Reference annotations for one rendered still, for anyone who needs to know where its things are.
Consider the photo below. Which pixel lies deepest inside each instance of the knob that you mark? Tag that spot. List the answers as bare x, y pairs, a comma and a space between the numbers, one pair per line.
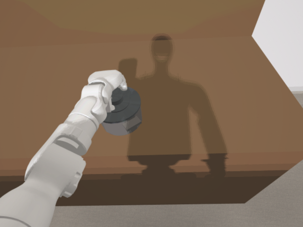
117, 97

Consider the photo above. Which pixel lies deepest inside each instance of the left robot hand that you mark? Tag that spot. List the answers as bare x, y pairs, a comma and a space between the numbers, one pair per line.
114, 78

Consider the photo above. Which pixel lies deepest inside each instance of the pot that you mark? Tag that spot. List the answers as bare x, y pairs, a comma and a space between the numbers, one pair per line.
126, 127

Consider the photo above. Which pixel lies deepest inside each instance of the lid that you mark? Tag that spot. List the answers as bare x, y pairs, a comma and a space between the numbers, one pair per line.
127, 109

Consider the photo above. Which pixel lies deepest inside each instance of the robot left forearm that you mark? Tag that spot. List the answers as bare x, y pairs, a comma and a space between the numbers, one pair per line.
76, 132

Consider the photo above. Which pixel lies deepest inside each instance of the left robot upper arm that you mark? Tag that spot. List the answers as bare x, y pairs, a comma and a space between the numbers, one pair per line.
32, 204

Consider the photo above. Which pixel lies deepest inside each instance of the table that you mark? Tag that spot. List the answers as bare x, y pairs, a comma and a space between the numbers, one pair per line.
219, 124

